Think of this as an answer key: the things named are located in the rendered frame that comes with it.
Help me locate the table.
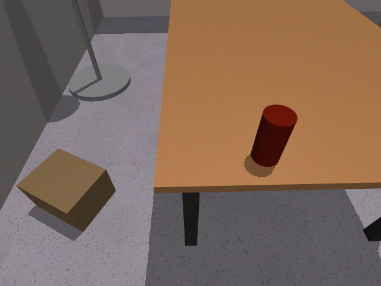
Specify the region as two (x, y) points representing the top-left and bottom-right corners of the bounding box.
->
(154, 0), (381, 246)

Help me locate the coat stand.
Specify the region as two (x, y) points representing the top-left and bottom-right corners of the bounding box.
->
(68, 0), (131, 101)

